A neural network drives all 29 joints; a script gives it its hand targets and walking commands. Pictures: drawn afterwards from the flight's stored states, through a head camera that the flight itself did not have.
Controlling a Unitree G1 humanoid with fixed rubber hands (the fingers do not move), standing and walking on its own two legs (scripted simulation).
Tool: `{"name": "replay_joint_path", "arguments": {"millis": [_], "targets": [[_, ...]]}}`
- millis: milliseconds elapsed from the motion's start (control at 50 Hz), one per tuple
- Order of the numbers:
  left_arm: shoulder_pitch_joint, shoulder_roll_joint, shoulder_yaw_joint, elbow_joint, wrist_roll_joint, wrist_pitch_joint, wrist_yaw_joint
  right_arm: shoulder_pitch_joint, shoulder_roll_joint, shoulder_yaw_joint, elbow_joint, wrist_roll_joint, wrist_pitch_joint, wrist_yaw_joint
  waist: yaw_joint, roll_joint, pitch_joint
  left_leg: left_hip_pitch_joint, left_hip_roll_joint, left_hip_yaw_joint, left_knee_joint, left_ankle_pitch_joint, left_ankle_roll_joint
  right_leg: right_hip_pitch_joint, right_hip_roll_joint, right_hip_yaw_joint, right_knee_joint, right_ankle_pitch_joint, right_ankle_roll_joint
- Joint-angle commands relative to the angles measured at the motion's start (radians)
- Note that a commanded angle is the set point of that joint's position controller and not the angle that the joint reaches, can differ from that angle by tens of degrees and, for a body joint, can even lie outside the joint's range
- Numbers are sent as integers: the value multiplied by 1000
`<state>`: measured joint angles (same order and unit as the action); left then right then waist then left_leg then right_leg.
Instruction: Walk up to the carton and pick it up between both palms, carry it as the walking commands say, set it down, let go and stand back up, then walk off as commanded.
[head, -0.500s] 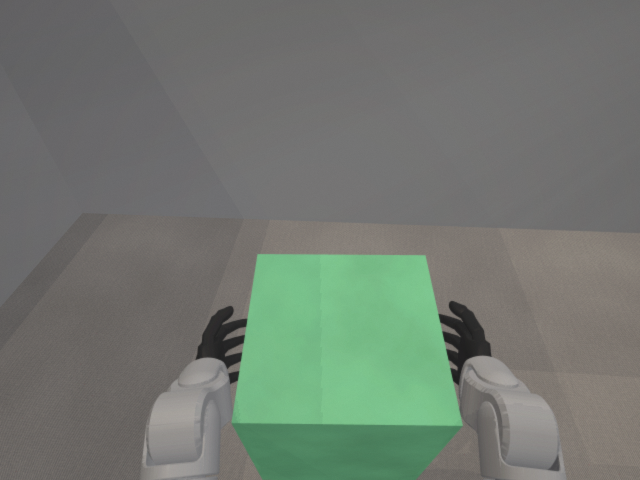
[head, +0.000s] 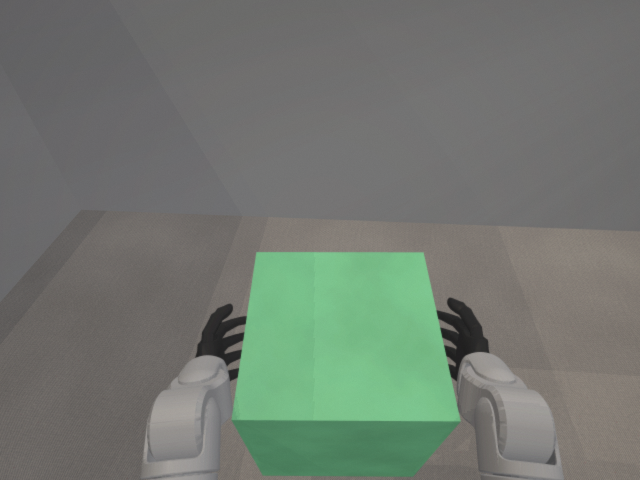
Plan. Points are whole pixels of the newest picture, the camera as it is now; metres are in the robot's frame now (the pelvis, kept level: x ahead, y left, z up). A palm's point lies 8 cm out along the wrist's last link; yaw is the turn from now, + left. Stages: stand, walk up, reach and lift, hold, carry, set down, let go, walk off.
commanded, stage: carry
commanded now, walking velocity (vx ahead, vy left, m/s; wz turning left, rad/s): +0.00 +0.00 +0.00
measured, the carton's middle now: (338, 370) +0.29 +0.00 +0.00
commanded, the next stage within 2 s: none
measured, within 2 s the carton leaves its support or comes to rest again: neither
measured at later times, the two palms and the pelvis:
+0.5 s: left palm (209, 372) +0.24 +0.14 +0.09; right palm (490, 366) +0.24 -0.16 +0.10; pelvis +0.00 -0.01 +0.00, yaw +0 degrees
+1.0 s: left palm (296, 416) +0.20 +0.05 +0.07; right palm (592, 403) +0.21 -0.25 +0.09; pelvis -0.04 -0.11 -0.01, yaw +1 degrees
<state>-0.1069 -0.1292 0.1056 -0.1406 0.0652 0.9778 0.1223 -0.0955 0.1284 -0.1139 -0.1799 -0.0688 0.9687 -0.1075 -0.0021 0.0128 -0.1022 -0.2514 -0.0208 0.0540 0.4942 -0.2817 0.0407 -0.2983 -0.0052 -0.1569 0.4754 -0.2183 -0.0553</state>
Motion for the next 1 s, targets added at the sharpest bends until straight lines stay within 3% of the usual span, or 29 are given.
{"name": "replay_joint_path", "arguments": {"millis": [0,20,60,80,140,200,220,240,260,320,380,400,460,520,560,600,620,640,680,720,780,820,860,880,900,920,940,960,980], "targets": [[-458,-654,-464,-207,-182,-52,-116,-420,644,466,-147,170,-34,104,-1,-9,-256,19,135,-109,-61,188,9,171,-159,155,-56,205,3],[-446,-635,-439,-151,-161,-54,-118,-411,624,441,-92,149,-36,105,-1,-10,-269,23,139,-115,-62,215,9,179,-156,154,-48,211,1],[-462,-653,-459,-199,-182,-61,-116,-432,636,459,-152,169,-43,105,-1,-9,-273,28,140,-114,-60,222,8,175,-154,152,-51,208,2],[-448,-635,-441,-148,-158,-62,-120,-417,624,440,-88,147,-44,110,-1,-8,-271,28,142,-116,-60,225,7,173,-150,156,-48,208,1],[-475,-671,-474,-217,-191,-64,-121,-439,663,475,-161,177,-48,109,0,-20,-281,34,143,-114,-52,258,6,182,-149,152,-36,241,0],[-454,-647,-452,-164,-168,-60,-121,-421,637,451,-104,154,-43,111,-1,-18,-271,26,143,-118,-58,253,4,181,-144,149,-33,232,2],[-454,-675,-491,-217,-193,-53,-120,-414,668,482,-149,178,-36,111,-1,-13,-263,29,156,-127,-65,273,-1,167,-135,146,-25,204,3],[-469,-801,-631,-469,-303,-22,-109,-444,789,619,-416,292,-9,100,-1,10,-263,39,175,-135,-68,308,-1,148,-129,139,-13,178,9],[-463,-885,-728,-603,-368,27,-105,-426,874,705,-544,353,39,94,-2,28,-267,51,203,-164,-71,352,3,120,-117,126,18,143,16],[-362,-819,-686,-504,-324,140,-98,-329,821,668,-439,313,148,86,-12,88,-261,131,313,-271,-81,519,76,-17,-71,88,103,-20,34],[-261,-726,-664,-498,-301,210,-93,-241,732,652,-440,282,217,77,-16,132,-261,233,368,-297,-37,702,131,-106,-55,64,99,-101,45],[-269,-728,-672,-514,-308,223,-97,-241,736,656,-453,283,231,79,-14,132,-249,238,370,-286,-23,719,137,-121,-57,66,90,-109,42],[-326,-755,-685,-542,-329,243,-108,-284,771,666,-475,286,254,88,-9,113,-200,209,345,-237,25,763,105,-107,-62,61,69,-50,35],[-368,-789,-697,-561,-359,250,-119,-318,803,673,-494,287,260,90,-8,63,-181,100,298,-187,54,582,66,-17,-74,68,57,55,35],[-365,-787,-699,-550,-365,253,-128,-312,800,670,-478,280,262,89,-7,6,-162,-32,257,-144,56,286,33,66,-105,94,45,154,24],[-374,-794,-701,-546,-360,253,-129,-320,807,681,-491,290,263,95,-8,-71,-175,-105,184,-35,134,15,-17,96,-179,176,-12,283,-20],[-377,-804,-701,-544,-358,252,-129,-340,819,689,-507,301,261,98,-7,-112,-183,-131,150,8,174,-75,-31,103,-212,211,-64,262,-47],[-369,-807,-702,-552,-354,250,-129,-338,822,694,-514,308,261,100,-3,-147,-192,-153,122,48,221,-123,-47,113,-244,243,-107,250,-76],[-357,-829,-700,-558,-351,249,-130,-354,841,709,-521,328,263,104,8,-164,-201,-196,92,86,316,-226,-53,153,-268,245,-131,307,-114],[-335,-842,-695,-563,-339,242,-125,-366,853,734,-535,351,260,110,13,-128,-220,-216,95,82,379,-271,-48,162,-270,244,-127,328,-128],[-334,-863,-697,-582,-326,229,-119,-365,890,756,-536,382,253,125,13,-86,-262,-205,95,70,349,-232,-32,197,-254,221,-110,364,-115],[-327,-872,-704,-594,-324,223,-120,-344,899,758,-534,387,246,129,10,-76,-304,-155,87,82,281,-212,-25,219,-236,187,-103,406,-92],[-338,-876,-731,-629,-336,214,-119,-321,897,749,-542,385,236,132,0,-65,-332,-30,96,93,138,-138,-12,172,-212,148,-89,419,-45],[-342,-863,-738,-627,-337,213,-117,-306,887,735,-524,376,235,133,-8,-52,-333,69,121,83,38,-56,-5,105,-193,121,-66,403,-15],[-337,-857,-742,-616,-339,218,-118,-294,871,721,-525,364,235,132,-23,-33,-331,211,186,23,-59,41,17,-23,-171,98,-37,356,35],[-336,-849,-747,-618,-338,219,-118,-282,864,718,-518,359,235,133,-27,79,-312,298,313,-124,-127,136,64,-142,-107,46,51,228,81],[-348,-839,-760,-630,-342,224,-118,-257,845,701,-496,339,233,132,-22,303,-310,326,539,-376,-117,399,147,-273,-55,36,251,-171,83],[-354,-820,-746,-610,-335,228,-120,-255,839,702,-494,334,236,126,-27,297,-272,313,626,-461,-112,516,239,-385,-36,133,485,-384,82],[-381,-820,-754,-610,-339,229,-124,-282,839,704,-500,329,237,128,-27,238,-220,243,599,-377,-106,522,263,-404,-76,229,596,-351,76]]}}
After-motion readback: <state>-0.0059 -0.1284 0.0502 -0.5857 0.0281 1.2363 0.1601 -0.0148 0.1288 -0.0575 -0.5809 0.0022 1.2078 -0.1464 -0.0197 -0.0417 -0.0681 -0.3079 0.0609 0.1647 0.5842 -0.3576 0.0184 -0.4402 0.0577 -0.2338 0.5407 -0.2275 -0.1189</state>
